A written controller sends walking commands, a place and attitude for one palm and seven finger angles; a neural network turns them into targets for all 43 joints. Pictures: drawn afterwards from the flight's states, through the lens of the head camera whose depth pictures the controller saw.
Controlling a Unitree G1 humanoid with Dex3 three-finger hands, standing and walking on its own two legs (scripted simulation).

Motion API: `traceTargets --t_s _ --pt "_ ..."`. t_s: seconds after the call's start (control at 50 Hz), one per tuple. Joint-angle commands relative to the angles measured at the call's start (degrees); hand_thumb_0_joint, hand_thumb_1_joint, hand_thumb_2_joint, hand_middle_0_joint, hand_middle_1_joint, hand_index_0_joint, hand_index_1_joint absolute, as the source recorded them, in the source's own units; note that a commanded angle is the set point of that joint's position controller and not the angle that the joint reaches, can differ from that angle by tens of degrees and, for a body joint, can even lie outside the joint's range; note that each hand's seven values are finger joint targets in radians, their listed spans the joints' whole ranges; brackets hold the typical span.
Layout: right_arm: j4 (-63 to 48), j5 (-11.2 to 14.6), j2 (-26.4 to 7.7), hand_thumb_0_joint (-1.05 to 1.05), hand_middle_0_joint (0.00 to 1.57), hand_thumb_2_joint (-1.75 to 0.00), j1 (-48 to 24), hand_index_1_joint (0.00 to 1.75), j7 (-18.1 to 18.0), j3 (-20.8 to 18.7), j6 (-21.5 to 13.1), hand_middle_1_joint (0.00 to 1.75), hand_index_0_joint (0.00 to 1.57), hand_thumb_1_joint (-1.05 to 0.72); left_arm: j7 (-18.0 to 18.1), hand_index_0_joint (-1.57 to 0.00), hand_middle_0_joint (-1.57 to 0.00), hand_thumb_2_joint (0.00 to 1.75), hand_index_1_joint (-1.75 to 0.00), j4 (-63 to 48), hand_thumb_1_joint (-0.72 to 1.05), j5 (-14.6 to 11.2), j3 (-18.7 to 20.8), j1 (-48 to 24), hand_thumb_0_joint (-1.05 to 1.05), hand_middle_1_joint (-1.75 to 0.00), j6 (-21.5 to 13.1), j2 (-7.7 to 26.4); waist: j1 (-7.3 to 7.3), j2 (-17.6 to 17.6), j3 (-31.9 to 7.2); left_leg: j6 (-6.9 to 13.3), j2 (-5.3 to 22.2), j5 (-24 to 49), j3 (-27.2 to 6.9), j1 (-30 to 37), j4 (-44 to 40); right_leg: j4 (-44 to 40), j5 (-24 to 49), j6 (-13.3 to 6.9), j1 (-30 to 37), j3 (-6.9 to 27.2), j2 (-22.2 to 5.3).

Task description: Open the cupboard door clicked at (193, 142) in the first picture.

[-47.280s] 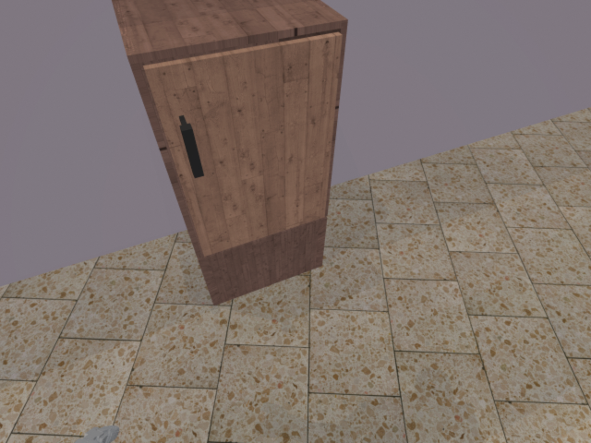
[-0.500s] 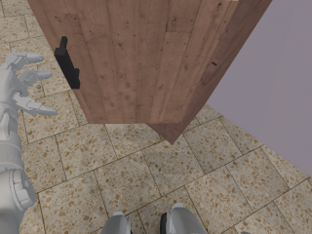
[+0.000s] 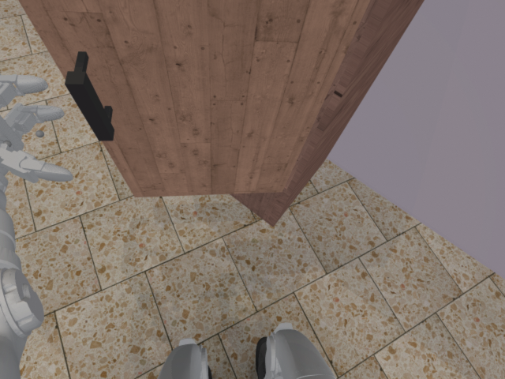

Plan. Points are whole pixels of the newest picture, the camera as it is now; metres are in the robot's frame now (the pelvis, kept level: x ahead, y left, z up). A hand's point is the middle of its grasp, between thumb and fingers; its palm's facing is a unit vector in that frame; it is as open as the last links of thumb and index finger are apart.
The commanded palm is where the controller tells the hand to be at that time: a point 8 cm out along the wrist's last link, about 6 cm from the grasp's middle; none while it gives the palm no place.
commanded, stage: slide the fingers in behind the handle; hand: left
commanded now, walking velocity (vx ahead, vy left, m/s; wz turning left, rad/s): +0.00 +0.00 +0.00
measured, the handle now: (94, 99) +0.52 +0.22 +0.06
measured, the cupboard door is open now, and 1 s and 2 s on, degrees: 42 42 43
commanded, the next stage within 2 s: close the thumb around the handle in 1.60 s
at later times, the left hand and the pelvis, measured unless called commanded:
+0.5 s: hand (72, 133) +0.46 +0.24 +0.06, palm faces +0.01 -1.00 -0.02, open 14.0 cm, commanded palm +0.44 +0.28 +0.06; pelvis +0.01 +0.00 +0.00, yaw +0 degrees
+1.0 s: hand (99, 132) +0.46 +0.20 +0.06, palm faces +0.01 -1.00 -0.01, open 14.0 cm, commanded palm +0.44 +0.25 +0.06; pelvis +0.00 -0.01 +0.00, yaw +1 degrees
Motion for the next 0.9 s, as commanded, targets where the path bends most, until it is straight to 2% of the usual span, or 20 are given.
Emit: traceTargets --t_s 0.0,0.04,0.08,0.12,0.2,0.22,0.28,0.3,0.38,0.42,0.46,0.52,0.54,0.62,0.66,0.7,0.78,0.8,0.86,0.88 --pt "-2.89 0.08 -10.52 0.00 0.20 -0.90 7.80 0.30 -0.86 -4.15 -1.29 0.30 0.20 -0.90 -1.01 -0.30 -0.30 0.30 -1.20 -14.81 -0.50 -3.07 -0.26 -22.76 0.00 -1.20 -5.07 14.42 0.03 11.24 -27.73 -1.69 -0.78 31.66 -5.06 18.37 -6.68 -3.08 16.92 -1.07 14.59 3.39 2.50" --pt "-2.27 0.03 -10.57 0.00 0.20 -0.90 7.81 0.30 -0.75 -4.23 -1.21 0.30 0.20 -0.90 -0.91 -0.30 -0.30 0.30 -1.20 -13.00 -0.50 -3.49 -1.03 -21.65 0.00 -1.20 -4.38 12.47 -0.16 9.46 -26.70 -1.71 -0.68 30.48 -5.17 18.20 -6.95 -3.58 15.94 -0.80 14.02 3.11 2.49" --pt "-2.43 0.12 -10.60 0.00 0.20 -0.90 7.85 0.30 -0.70 -4.33 -1.06 0.30 0.20 -0.90 -0.28 -0.30 -0.30 0.30 -1.20 -12.03 -0.50 -3.16 -0.31 -18.75 0.00 -1.20 -3.37 12.83 0.54 8.64 -26.22 -1.60 -0.84 30.63 -5.01 16.93 -7.34 -3.67 16.44 -0.81 15.07 3.09 2.33" --pt "-2.53 0.02 -10.41 0.00 0.20 -0.90 7.93 0.30 -0.59 -4.35 -0.86 0.30 0.20 -0.90 0.27 -0.30 -0.30 0.30 -1.20 -14.12 -0.50 -2.48 -1.70 -20.14 0.00 -1.20 -3.07 11.89 0.53 10.79 -27.05 -2.17 -0.64 33.61 -5.47 19.55 -7.40 -3.35 16.57 -0.87 13.52 2.69 2.28" --pt "-3.47 -0.05 -9.85 0.00 0.20 -0.90 7.35 0.30 -0.14 -4.62 -1.01 0.30 0.20 -0.90 3.20 -0.30 -0.30 0.30 -1.20 -19.09 -0.50 -2.33 -3.43 -19.96 0.00 -1.20 -3.61 8.93 0.64 11.32 -26.90 -2.87 -0.42 36.80 -5.96 22.58 -7.60 -3.46 16.60 -1.06 12.37 2.05 2.50" --pt "-3.37 -0.07 -10.00 0.00 0.20 -0.90 7.49 0.30 -0.02 -4.69 -0.88 0.30 0.20 -0.90 3.90 -0.30 -0.30 0.30 -1.20 -18.88 -0.50 -2.24 -1.67 -18.60 0.00 -1.20 -3.68 10.42 1.40 10.93 -28.20 -3.09 -0.34 36.82 -5.86 22.62 -7.66 -3.54 16.71 -0.92 13.28 2.21 2.44" --pt "-3.41 0.11 -9.42 0.00 0.20 -0.90 6.72 0.30 -0.02 -4.55 -1.04 0.30 0.20 -0.90 5.73 -0.30 -0.30 0.30 -1.20 -17.83 -0.50 -2.29 -3.14 -19.40 0.00 -1.20 -3.82 7.50 0.63 7.47 -25.71 -2.62 -0.56 33.91 -5.65 19.65 -8.03 -3.59 16.83 -0.63 14.53 2.33 2.25" --pt "-3.57 0.08 -9.41 0.00 0.20 -0.90 6.76 0.30 0.00 -4.49 -1.14 0.30 0.20 -0.90 6.09 -0.30 -0.30 0.30 -1.20 -18.14 -0.50 -2.40 -3.43 -19.69 0.00 -1.20 -4.03 6.93 0.68 8.60 -25.42 -2.69 -0.62 34.37 -5.58 19.91 -8.03 -3.40 17.03 -0.87 14.29 2.24 2.28" --pt "-3.44 -0.10 -9.23 0.00 0.20 -0.90 6.81 0.30 0.33 -4.63 -1.23 0.30 0.20 -0.90 7.72 -0.30 -0.30 0.30 -1.20 -18.51 -0.50 -0.83 -2.81 -17.64 0.00 -1.20 -4.09 7.67 1.72 8.25 -27.12 -2.95 -0.57 34.95 -5.43 20.41 -8.20 -3.33 17.44 -0.72 15.63 2.54 2.10" --pt "-3.65 -0.03 -8.95 0.00 0.20 -0.90 6.61 0.30 0.51 -4.54 -1.26 0.30 0.20 -0.90 7.76 -0.30 -0.30 0.30 -1.20 -19.28 -0.50 -0.89 -4.51 -17.56 0.00 -1.20 -4.35 5.48 1.36 8.76 -27.63 -3.01 -0.56 36.35 -5.32 21.22 -8.10 -3.27 18.35 -0.74 15.61 2.55 2.18" --pt "-3.53 0.07 -8.95 0.00 0.20 -0.90 6.30 0.30 0.46 -4.46 -1.27 0.30 0.20 -0.90 8.08 -0.30 -0.30 0.30 -1.20 -18.34 -0.50 -1.06 -4.62 -17.84 0.00 -1.20 -4.38 5.08 1.11 6.33 -25.75 -2.71 -0.63 33.53 -5.30 19.11 -8.57 -3.51 17.59 -0.67 16.29 2.51 2.09" --pt "-3.53 0.11 -8.96 0.00 0.20 -0.90 5.99 0.30 0.33 -4.37 -1.43 0.30 0.20 -0.90 8.20 -0.30 -0.30 0.30 -1.20 -16.35 -0.50 -1.29 -4.62 -18.25 0.00 -1.20 -4.39 4.41 1.11 5.59 -24.24 -2.26 -0.98 29.61 -4.97 16.96 -8.92 -3.62 16.36 -0.83 16.66 2.80 2.04" --pt "-3.34 0.20 -8.77 0.00 0.20 -0.90 5.84 0.30 0.30 -4.30 -1.52 0.30 0.20 -0.90 8.25 -0.30 -0.30 0.30 -1.20 -15.88 -0.50 -1.24 -5.83 -19.52 0.00 -1.20 -4.50 3.09 0.44 4.83 -23.34 -1.95 -1.12 27.88 -4.68 16.25 -8.88 -3.83 16.02 -0.70 16.46 2.93 1.95" --pt "-2.64 -0.15 -8.74 0.00 0.20 -0.90 6.12 0.30 0.21 -4.46 -1.98 0.30 0.20 -0.90 8.90 -0.30 -0.30 0.30 -1.20 -17.71 -0.50 -0.49 -6.20 -22.52 0.00 -1.20 -5.97 3.25 0.70 7.82 -25.87 -2.42 -1.15 28.98 -5.19 18.51 -8.50 -3.18 15.54 -0.91 15.22 2.98 1.78" --pt "-2.58 -0.13 -8.59 0.00 0.20 -0.90 6.17 0.30 0.29 -4.46 -2.09 0.30 0.20 -0.90 9.23 -0.30 -0.30 0.30 -1.20 -17.48 -0.50 -0.55 -6.67 -22.03 0.00 -1.20 -6.23 2.32 0.46 6.32 -26.47 -2.20 -1.25 29.02 -4.92 18.03 -8.12 -3.22 16.45 -0.75 16.02 3.21 1.77" --pt "-2.53 -0.15 -8.83 0.00 0.20 -0.90 6.20 0.30 0.15 -4.28 -2.20 0.30 0.20 -0.90 9.55 -0.30 -0.30 0.30 -1.20 -15.88 -0.50 -0.56 -5.58 -22.00 0.00 -1.20 -6.28 3.80 0.51 4.89 -25.33 -1.73 -1.61 26.26 -4.71 15.01 -8.11 -3.13 16.18 -0.91 17.49 3.50 1.72" --pt "-2.61 0.02 -8.64 0.00 0.20 -0.90 5.96 0.30 0.10 -4.35 -2.27 0.30 0.20 -0.90 9.57 -0.30 -0.30 0.30 -1.20 -16.36 -0.50 -0.17 -5.37 -21.59 0.00 -1.20 -5.93 4.17 0.97 5.84 -26.62 -1.48 -1.82 25.32 -4.07 14.20 -8.31 -3.23 16.90 -0.79 19.03 4.06 1.45" --pt "-2.86 -0.04 -8.49 0.00 0.20 -0.90 6.08 0.30 0.14 -4.39 -2.33 0.30 0.20 -0.90 9.56 -0.30 -0.30 0.30 -1.20 -17.19 -0.50 -0.17 -6.21 -21.94 0.00 -1.20 -6.07 3.24 0.91 8.08 -27.30 -1.61 -1.83 27.24 -4.18 15.77 -8.06 -2.91 17.58 -0.99 18.27 3.90 1.53" --pt "-2.83 0.04 -8.51 0.00 0.20 -0.90 6.16 0.30 0.32 -4.56 -2.32 0.30 0.20 -0.90 10.05 -0.30 -0.30 0.30 -1.20 -17.29 -0.50 -0.61 -6.07 -20.20 0.00 -1.20 -5.98 2.61 1.03 5.32 -27.25 -1.57 -1.64 27.27 -4.04 15.55 -8.19 -3.39 18.11 -0.70 19.05 3.93 1.60" --pt "-2.73 0.03 -8.39 0.00 0.20 -0.90 5.89 0.30 0.33 -4.49 -2.38 0.30 0.20 -0.90 10.29 -0.30 -0.30 0.30 -1.20 -16.68 -0.50 -0.52 -6.75 -20.76 0.00 -1.20 -5.78 1.71 0.79 6.03 -26.31 -1.53 -1.74 26.19 -3.83 14.76 -8.32 -3.50 17.65 -0.67 18.80 4.01 1.47"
